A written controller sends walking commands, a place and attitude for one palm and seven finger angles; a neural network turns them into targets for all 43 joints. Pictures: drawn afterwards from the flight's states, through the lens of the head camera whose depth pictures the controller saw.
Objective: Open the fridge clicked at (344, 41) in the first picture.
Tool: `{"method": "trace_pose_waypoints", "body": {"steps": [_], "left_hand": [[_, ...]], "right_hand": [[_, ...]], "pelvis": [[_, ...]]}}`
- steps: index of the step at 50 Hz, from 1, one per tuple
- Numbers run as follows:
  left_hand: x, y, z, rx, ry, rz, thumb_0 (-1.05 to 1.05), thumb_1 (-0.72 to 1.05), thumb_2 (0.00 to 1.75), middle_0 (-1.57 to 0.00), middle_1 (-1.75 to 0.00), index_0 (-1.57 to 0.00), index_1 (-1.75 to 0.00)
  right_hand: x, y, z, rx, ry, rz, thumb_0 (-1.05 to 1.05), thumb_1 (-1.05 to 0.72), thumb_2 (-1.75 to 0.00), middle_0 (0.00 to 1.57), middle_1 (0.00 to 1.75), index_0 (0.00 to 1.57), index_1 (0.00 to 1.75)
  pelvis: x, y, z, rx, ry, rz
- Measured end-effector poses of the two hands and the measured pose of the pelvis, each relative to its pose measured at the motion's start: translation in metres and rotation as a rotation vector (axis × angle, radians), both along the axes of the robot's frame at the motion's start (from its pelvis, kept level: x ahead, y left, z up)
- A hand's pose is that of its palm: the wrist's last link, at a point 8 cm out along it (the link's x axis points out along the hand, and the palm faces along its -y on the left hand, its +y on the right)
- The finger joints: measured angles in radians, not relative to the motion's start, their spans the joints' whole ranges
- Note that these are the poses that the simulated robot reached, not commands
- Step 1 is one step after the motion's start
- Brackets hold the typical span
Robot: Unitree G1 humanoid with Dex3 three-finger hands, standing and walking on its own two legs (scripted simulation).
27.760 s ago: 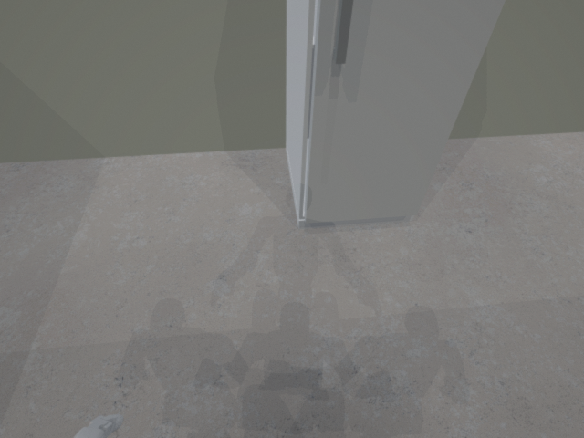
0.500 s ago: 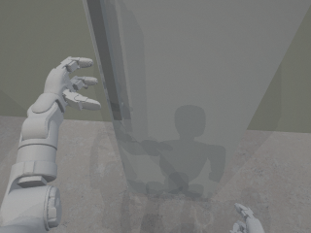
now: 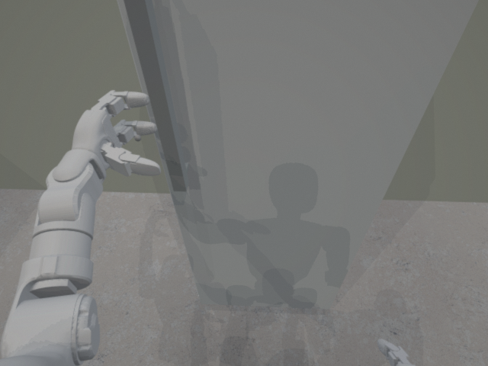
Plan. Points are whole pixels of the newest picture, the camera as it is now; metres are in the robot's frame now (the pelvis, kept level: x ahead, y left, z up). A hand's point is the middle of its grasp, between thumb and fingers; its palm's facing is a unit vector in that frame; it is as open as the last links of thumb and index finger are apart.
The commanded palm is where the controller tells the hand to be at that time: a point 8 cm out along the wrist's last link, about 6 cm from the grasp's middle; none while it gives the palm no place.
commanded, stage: feel for the door with the fingertips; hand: left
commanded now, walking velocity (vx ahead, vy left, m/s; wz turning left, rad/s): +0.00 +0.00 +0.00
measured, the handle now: (164, 89) +0.47 +0.16 +0.25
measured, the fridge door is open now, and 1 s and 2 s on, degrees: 0 0 0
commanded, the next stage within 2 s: slide the fingers in behind the handle in 0.84 s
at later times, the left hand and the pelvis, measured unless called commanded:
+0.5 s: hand (156, 130) +0.41 +0.16 +0.21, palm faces +0.00 -1.00 +0.00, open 14.0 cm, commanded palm +0.39 +0.22 +0.21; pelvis +0.00 +0.00 +0.00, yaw +1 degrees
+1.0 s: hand (159, 125) +0.43 +0.16 +0.20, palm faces +0.00 -1.00 +0.01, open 13.6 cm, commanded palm +0.41 +0.22 +0.21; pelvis +0.00 +0.00 +0.00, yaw +0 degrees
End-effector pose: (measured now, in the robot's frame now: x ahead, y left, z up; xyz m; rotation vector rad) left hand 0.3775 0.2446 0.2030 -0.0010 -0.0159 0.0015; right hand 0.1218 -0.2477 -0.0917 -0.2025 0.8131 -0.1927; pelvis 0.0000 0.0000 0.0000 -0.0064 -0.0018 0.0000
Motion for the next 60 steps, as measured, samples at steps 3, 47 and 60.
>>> {"method": "trace_pose_waypoints", "body": {"steps": [3, 47, 60], "left_hand": [[-0.003, -0.006, -0.001, -0.004, -0.002, -0.009, -0.01, -0.50, 0.30, -0.30, -1.20, -0.30, -1.20], [0.033, -0.027, 0.002, -0.008, 0.034, 0.001, -0.01, -0.50, 0.30, -0.33, -1.22, -0.35, -1.23], [0.026, -0.028, 0.000, -0.005, 0.012, -0.001, -0.01, -0.50, 0.30, -0.31, -1.21, -0.32, -1.21]], "right_hand": [[0.007, 0.004, 0.001, 0.002, -0.013, 0.014, 0.02, -0.91, -0.89, 0.20, 0.30, 0.20, 0.30], [-0.020, -0.007, -0.007, -0.022, 0.086, -0.033, 0.01, -0.91, -0.89, 0.20, 0.30, 0.20, 0.30], [-0.014, -0.003, -0.005, -0.002, 0.052, -0.026, 0.01, -0.91, -0.89, 0.20, 0.30, 0.20, 0.30]], "pelvis": [[-0.001, 0.001, 0.000, -0.001, -0.004, 0.004], [-0.002, -0.002, 0.001, 0.000, 0.015, 0.002], [-0.002, 0.000, 0.001, -0.001, 0.011, -0.002]]}}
